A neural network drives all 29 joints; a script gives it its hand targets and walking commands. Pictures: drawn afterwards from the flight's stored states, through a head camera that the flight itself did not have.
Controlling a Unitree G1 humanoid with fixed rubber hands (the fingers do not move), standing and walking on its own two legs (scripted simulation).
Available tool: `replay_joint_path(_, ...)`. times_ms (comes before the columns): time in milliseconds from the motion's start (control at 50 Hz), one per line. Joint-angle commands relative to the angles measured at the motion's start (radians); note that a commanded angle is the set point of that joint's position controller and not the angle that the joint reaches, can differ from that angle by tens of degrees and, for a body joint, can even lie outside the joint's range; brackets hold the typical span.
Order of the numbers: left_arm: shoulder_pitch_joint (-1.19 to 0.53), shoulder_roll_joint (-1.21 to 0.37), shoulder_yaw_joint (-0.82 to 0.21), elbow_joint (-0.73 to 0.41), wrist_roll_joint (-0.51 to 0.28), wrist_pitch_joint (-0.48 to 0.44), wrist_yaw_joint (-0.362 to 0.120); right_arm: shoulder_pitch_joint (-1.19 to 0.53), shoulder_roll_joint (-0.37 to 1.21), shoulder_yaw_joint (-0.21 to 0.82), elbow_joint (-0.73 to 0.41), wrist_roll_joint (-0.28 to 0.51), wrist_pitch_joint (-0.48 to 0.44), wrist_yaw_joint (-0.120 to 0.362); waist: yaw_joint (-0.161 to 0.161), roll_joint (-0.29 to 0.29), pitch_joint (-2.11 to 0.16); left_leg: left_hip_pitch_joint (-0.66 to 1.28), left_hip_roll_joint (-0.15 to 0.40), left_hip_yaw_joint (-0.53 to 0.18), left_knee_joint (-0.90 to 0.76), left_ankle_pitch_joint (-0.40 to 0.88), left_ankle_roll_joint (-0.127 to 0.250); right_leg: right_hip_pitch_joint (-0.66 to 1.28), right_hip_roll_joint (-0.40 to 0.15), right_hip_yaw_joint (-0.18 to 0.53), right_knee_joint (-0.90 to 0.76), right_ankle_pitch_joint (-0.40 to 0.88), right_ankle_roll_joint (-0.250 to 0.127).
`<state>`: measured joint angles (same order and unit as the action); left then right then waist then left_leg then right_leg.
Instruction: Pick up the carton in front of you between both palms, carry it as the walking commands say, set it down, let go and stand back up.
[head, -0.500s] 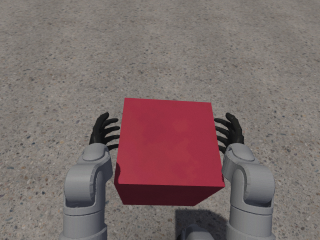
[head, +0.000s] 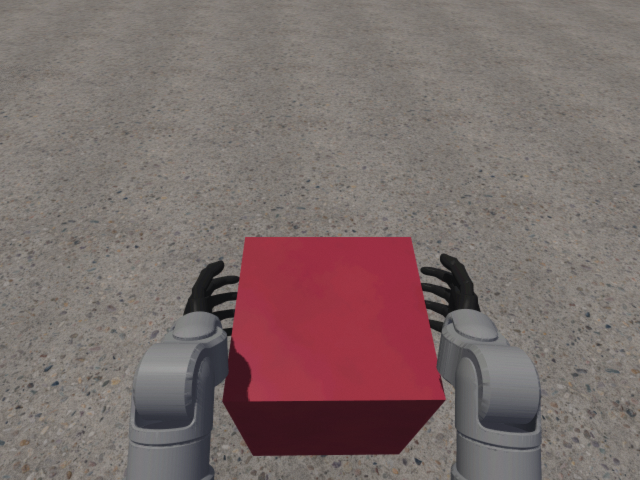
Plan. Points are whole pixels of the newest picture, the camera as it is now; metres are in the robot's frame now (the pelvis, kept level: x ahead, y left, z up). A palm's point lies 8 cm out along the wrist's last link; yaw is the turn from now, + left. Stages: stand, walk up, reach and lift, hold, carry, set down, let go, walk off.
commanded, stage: carry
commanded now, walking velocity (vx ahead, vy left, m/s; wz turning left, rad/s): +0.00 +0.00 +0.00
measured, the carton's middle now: (327, 352) +0.28 +0.00 +0.01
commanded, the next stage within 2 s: hold in 1.66 s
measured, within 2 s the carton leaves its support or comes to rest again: neither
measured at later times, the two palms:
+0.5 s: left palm (200, 329) +0.28 +0.16 +0.06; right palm (433, 324) +0.29 -0.13 +0.07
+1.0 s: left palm (196, 352) +0.27 +0.17 +0.03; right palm (427, 350) +0.27 -0.13 +0.03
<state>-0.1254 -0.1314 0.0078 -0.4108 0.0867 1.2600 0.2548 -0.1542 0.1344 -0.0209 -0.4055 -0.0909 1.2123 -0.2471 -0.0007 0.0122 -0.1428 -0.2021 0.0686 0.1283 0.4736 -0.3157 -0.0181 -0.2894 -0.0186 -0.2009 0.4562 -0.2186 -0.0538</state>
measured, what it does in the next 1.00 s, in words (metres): stands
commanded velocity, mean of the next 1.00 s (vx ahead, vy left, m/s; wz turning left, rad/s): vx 0.00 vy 0.00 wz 0.00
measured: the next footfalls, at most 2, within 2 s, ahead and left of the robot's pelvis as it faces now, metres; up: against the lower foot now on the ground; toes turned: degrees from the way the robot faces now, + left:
none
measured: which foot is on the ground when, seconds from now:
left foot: down 0.00-1.00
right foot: down 0.00-1.00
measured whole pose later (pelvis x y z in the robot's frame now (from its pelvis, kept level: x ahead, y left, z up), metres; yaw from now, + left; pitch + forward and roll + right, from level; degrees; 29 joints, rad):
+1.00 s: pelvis -0.02 +0.02 +0.00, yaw +0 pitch +2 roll +0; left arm -0.20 -0.14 0.16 0.22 0.24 0.70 0.05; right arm -0.23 0.14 -0.18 0.22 -0.25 0.66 -0.03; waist 0.00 0.00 -0.10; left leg -0.23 0.04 0.15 0.52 -0.32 0.02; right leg -0.33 -0.06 -0.18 0.51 -0.21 -0.02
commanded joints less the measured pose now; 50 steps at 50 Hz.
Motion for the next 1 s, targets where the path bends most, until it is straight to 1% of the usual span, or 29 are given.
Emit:
replay_joint_path(0, -0.355, -0.834, -0.439, -0.084, -0.273, -0.025, -0.180, -0.226, 0.868, 0.439, 0.020, 0.278, 0.034, 0.192, 0.001, 0.013, -0.202, 0.026, 0.117, -0.070, 0.000, 0.507, 0.003, 0.160, -0.160, 0.128, 0.046, 0.537, 0.026)
replay_joint_path(40, -0.377, -0.842, -0.434, -0.072, -0.273, -0.022, -0.177, -0.242, 0.875, 0.431, 0.035, 0.280, 0.036, 0.191, 0.000, 0.016, -0.203, 0.032, 0.114, -0.068, 0.014, 0.552, 0.004, 0.145, -0.153, 0.124, 0.065, 0.546, 0.027)
replay_joint_path(100, -0.412, -0.884, -0.440, -0.073, -0.284, -0.027, -0.183, -0.270, 0.916, 0.436, 0.038, 0.289, 0.029, 0.196, -0.002, 0.014, -0.206, 0.035, 0.111, -0.068, 0.025, 0.557, 0.007, 0.135, -0.148, 0.124, 0.079, 0.520, 0.027)
replay_joint_path(140, -0.423, -0.916, -0.454, -0.072, -0.289, -0.036, -0.195, -0.280, 0.949, 0.449, 0.040, 0.292, 0.020, 0.207, -0.003, 0.012, -0.215, 0.037, 0.108, -0.069, 0.031, 0.553, 0.011, 0.135, -0.146, 0.126, 0.089, 0.505, 0.026)
replay_joint_path(220, -0.437, -0.963, -0.493, -0.049, -0.296, -0.065, -0.239, -0.296, 1.002, 0.487, 0.065, 0.295, -0.009, 0.250, -0.003, 0.007, -0.232, 0.041, 0.105, -0.072, 0.040, 0.529, 0.016, 0.137, -0.146, 0.127, 0.098, 0.472, 0.023)
replay_joint_path(340, -0.483, -0.989, -0.529, 0.047, -0.282, -0.152, -0.324, -0.343, 1.030, 0.516, 0.159, 0.269, -0.092, 0.328, -0.002, -0.002, -0.223, 0.035, 0.103, -0.074, 0.032, 0.456, 0.023, 0.131, -0.150, 0.131, 0.080, 0.425, 0.021)
replay_joint_path(420, -0.501, -0.996, -0.527, 0.109, -0.263, -0.219, -0.363, -0.356, 1.040, 0.511, 0.222, 0.247, -0.157, 0.366, -0.003, -0.004, -0.219, 0.032, 0.102, -0.077, 0.020, 0.412, 0.026, 0.132, -0.152, 0.134, 0.064, 0.395, 0.020)
replay_joint_path(540, -0.492, -0.972, -0.483, 0.231, -0.208, -0.317, -0.406, -0.350, 1.015, 0.464, 0.343, 0.189, -0.254, 0.409, -0.003, -0.005, -0.196, 0.016, 0.099, -0.082, -0.006, 0.332, 0.032, 0.121, -0.152, 0.138, 0.035, 0.323, 0.019)
replay_joint_path(640, -0.506, -0.924, -0.437, 0.326, -0.162, -0.414, -0.429, -0.367, 0.970, 0.412, 0.442, 0.141, -0.352, 0.432, -0.003, -0.005, -0.174, -0.002, 0.096, -0.085, -0.028, 0.265, 0.036, 0.109, -0.151, 0.143, 0.014, 0.265, 0.018)
replay_joint_path(760, -0.558, -0.869, -0.366, 0.462, -0.108, -0.551, -0.451, -0.423, 0.913, 0.342, 0.580, 0.082, -0.488, 0.455, -0.003, -0.009, -0.171, -0.014, 0.090, -0.086, -0.044, 0.198, 0.042, 0.102, -0.151, 0.148, -0.002, 0.209, 0.018)
replay_joint_path(820, -0.594, -0.863, -0.355, 0.511, -0.096, -0.615, -0.460, -0.457, 0.905, 0.336, 0.628, 0.070, -0.551, 0.466, -0.002, -0.009, -0.178, -0.015, 0.088, -0.087, -0.046, 0.182, 0.045, 0.103, -0.151, 0.149, -0.004, 0.195, 0.018)
replay_joint_path(900, -0.619, -0.887, -0.377, 0.523, -0.101, -0.653, -0.467, -0.478, 0.926, 0.363, 0.635, 0.075, -0.589, 0.473, -0.002, -0.010, -0.196, -0.010, 0.087, -0.087, -0.045, 0.183, 0.048, 0.108, -0.151, 0.150, -0.003, 0.193, 0.019)
replay_joint_path(980, -0.598, -0.921, -0.427, 0.475, -0.124, -0.626, -0.465, -0.458, 0.960, 0.415, 0.579, 0.100, -0.563, 0.469, -0.002, -0.010, -0.211, -0.004, 0.090, -0.089, -0.039, 0.205, 0.049, 0.110, -0.151, 0.149, 0.002, 0.207, 0.020)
